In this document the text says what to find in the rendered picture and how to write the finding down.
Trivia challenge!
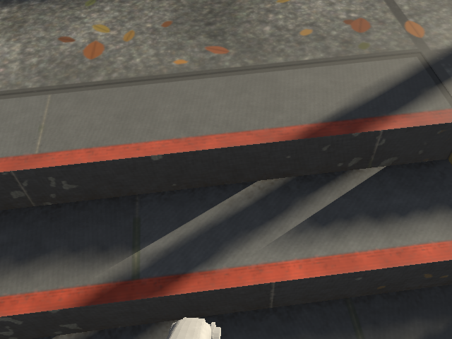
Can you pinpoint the left robot thigh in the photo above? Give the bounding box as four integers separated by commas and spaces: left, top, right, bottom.
167, 317, 221, 339

